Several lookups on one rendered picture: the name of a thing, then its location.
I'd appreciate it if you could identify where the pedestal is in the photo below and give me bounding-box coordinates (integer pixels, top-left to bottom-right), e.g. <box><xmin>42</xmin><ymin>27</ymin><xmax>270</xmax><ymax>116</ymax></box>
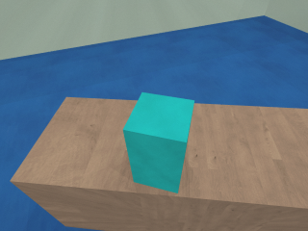
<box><xmin>10</xmin><ymin>97</ymin><xmax>308</xmax><ymax>231</ymax></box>

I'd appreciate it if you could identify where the carton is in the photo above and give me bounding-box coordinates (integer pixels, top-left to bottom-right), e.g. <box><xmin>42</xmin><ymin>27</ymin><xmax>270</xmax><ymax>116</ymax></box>
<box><xmin>123</xmin><ymin>92</ymin><xmax>194</xmax><ymax>193</ymax></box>

